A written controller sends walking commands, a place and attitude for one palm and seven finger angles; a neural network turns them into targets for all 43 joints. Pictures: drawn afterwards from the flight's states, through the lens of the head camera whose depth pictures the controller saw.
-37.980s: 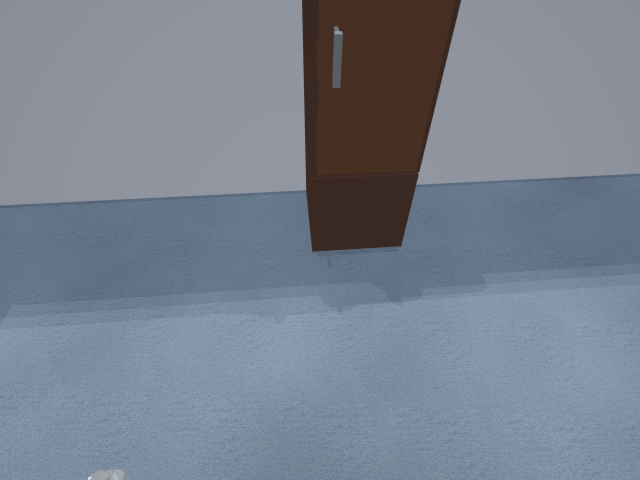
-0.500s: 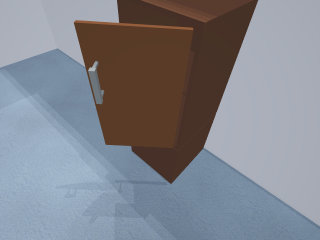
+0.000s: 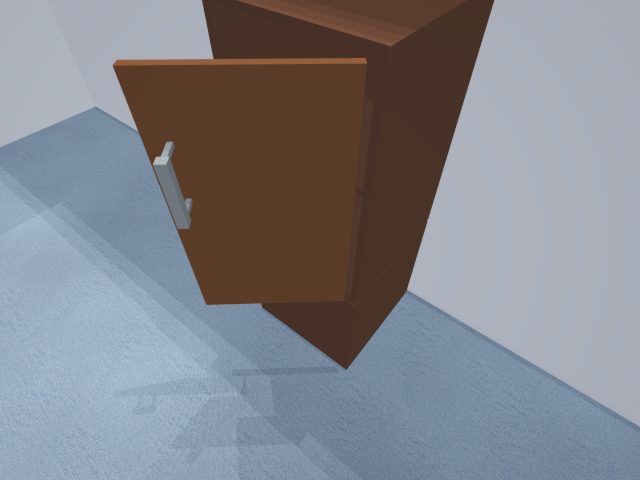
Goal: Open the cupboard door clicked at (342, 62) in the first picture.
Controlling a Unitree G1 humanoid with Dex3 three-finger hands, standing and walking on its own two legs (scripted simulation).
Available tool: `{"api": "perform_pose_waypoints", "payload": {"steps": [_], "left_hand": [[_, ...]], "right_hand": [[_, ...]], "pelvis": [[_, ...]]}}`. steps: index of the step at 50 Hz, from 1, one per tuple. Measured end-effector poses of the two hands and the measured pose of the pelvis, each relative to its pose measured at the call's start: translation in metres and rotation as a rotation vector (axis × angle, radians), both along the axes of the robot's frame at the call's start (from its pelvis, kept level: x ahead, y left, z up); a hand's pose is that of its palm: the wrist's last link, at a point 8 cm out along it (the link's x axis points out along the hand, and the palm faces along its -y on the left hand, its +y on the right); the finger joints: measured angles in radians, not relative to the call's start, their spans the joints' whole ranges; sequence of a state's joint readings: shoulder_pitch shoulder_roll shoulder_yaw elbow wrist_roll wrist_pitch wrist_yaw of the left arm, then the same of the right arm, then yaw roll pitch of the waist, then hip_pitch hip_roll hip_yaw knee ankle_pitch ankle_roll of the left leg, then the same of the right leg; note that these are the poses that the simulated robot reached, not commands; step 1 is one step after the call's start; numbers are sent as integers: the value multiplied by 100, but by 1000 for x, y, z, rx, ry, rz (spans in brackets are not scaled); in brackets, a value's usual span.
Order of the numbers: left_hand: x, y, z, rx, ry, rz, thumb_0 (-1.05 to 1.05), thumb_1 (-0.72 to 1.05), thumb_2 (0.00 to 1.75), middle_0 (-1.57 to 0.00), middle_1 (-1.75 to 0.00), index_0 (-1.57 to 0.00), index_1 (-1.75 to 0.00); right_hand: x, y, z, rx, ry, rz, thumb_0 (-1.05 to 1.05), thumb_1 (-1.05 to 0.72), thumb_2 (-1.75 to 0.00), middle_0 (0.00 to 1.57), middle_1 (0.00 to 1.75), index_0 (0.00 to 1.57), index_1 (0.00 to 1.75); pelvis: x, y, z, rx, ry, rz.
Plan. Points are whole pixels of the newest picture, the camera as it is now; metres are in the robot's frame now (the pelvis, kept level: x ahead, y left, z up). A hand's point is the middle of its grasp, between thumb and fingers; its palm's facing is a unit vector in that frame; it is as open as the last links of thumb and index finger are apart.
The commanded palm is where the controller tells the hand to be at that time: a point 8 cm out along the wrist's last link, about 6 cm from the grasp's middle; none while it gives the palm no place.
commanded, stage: come to a stop and stand still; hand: left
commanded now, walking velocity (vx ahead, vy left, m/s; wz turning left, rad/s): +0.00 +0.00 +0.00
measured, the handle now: (176, 186) +0.53 +0.27 +0.06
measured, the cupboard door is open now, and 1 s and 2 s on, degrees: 40 40 40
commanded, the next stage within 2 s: look again from close up in 0.52 s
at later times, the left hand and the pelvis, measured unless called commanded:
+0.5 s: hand out of the picture -0.02 +0.16 -0.17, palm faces +0.03 -0.98 -0.19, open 7.4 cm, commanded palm none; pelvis -0.02 +0.00 +0.00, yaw +1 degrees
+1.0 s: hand out of the picture -0.02 +0.14 -0.17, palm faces +0.04 -0.99 -0.16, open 7.4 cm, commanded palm none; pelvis +0.00 -0.01 +0.00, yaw +1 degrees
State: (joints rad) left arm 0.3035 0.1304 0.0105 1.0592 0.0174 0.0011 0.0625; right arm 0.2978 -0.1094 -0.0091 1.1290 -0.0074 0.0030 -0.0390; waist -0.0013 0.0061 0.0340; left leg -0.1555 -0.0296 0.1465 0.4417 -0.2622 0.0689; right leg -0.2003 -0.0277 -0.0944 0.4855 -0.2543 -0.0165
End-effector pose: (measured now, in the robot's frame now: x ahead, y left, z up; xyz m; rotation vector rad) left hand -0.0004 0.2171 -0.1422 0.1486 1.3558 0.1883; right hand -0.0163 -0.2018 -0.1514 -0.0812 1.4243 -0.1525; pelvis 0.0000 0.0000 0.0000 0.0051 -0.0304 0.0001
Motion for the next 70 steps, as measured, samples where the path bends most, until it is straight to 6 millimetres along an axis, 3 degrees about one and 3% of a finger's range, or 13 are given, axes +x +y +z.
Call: {"api": "perform_pose_waypoints", "payload": {"steps": [8,16,29,42,70], "left_hand": [[-15,3,-6,-12,-3,-24,1,92,90,-20,-30,-20,-30],[-22,7,2,-3,-26,-19,1,91,90,-20,-30,-20,-30],[-30,-10,2,-33,27,-19,1,91,90,-20,-30,-19,-30],[-26,-25,-2,-57,65,-9,1,92,90,-20,-30,-20,-30],[-9,-40,-1,-52,64,13,1,92,90,-19,-30,-19,-30]], "right_hand": [[9,-19,2,-43,-90,45,1,-92,-90,20,30,20,29],[21,-18,1,-29,-142,85,1,-93,-90,20,30,20,29],[1,-15,2,-1,-57,80,0,-92,-90,20,30,20,29],[-13,-8,2,23,27,55,0,-91,-90,20,30,20,29],[18,-25,2,4,11,61,1,-92,-90,20,30,20,29]], "pelvis": [[-16,3,-6,-12,10,17],[-18,5,-3,-3,0,20],[-14,-3,1,3,6,16],[-3,-11,2,1,12,16],[18,-26,3,7,13,18]]}}
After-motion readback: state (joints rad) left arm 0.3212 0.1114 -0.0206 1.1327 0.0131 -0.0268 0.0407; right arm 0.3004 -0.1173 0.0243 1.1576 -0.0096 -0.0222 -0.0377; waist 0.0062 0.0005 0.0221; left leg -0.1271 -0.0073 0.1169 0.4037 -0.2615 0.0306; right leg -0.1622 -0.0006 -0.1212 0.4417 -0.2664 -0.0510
